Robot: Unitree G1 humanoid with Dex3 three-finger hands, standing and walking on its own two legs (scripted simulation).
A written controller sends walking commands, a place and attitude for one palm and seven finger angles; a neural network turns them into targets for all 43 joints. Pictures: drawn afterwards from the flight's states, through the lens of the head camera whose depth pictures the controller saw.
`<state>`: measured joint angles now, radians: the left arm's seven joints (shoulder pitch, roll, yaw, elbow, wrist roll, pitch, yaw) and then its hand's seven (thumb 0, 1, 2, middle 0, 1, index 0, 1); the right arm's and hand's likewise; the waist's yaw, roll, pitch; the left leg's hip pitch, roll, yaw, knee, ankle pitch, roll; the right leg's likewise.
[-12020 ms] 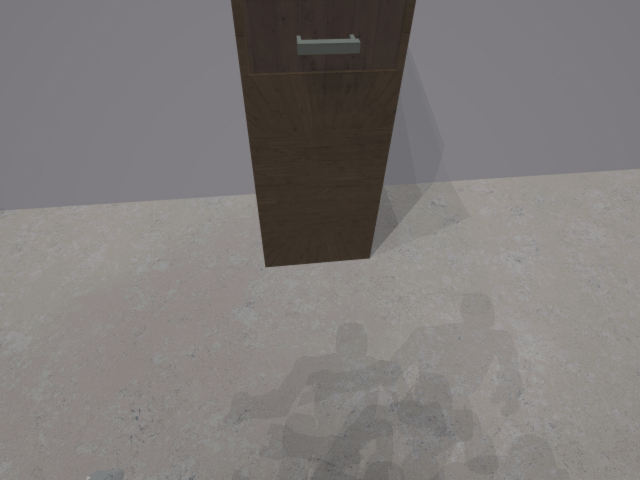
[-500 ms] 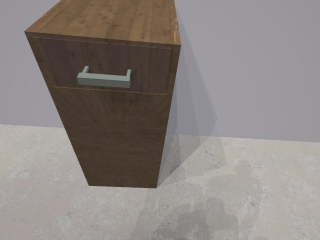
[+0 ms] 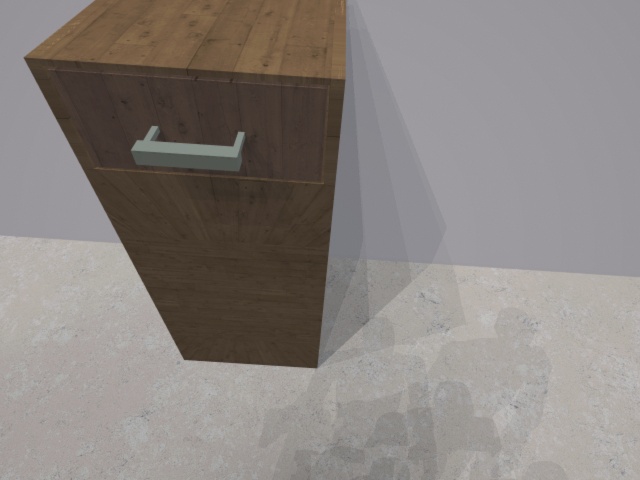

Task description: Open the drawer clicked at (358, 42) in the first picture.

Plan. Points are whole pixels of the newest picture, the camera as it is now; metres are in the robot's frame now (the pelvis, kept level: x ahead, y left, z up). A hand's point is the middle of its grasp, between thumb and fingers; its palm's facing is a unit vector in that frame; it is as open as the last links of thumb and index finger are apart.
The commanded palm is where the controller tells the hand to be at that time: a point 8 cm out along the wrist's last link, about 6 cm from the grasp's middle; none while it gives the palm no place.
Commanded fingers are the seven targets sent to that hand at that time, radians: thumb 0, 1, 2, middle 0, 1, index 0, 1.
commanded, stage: come to a stop and stand still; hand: left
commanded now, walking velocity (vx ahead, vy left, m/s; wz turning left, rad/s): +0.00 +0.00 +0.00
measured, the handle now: (192, 145) +0.53 +0.24 +0.12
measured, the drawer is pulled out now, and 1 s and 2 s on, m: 0.00 0.00 0.00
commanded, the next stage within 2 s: look again from close up in 1.10 s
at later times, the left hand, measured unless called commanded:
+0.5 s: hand out of the picture +0.05 +0.18 -0.15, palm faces +0.02 -0.97 -0.25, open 7.4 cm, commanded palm none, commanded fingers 0.00 0.90 0.90 -0.20 -0.30 -0.20 -0.30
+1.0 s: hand out of the picture +0.05 +0.14 -0.16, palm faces +0.04 -0.97 -0.22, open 7.3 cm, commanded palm none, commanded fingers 0.00 0.90 0.90 -0.20 -0.30 -0.20 -0.30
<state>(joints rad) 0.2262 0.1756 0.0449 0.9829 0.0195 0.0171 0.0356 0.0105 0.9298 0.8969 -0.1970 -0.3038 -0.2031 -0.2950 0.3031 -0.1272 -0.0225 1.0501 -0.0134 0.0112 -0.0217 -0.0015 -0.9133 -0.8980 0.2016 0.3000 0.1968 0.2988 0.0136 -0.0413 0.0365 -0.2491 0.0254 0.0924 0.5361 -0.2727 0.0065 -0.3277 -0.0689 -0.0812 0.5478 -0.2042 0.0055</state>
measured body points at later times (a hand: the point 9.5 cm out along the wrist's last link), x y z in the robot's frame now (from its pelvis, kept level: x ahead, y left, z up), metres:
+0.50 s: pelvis +0.03 -0.01 +0.01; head +0.04 -0.04 +0.46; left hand +0.05 +0.23 -0.13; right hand +0.05 -0.23 -0.17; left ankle +0.01 +0.12 -0.73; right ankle +0.05 -0.12 -0.73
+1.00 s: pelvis +0.05 -0.03 +0.01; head +0.07 -0.05 +0.46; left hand +0.05 +0.19 -0.14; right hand +0.03 -0.24 -0.16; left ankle +0.01 +0.12 -0.73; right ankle +0.05 -0.12 -0.73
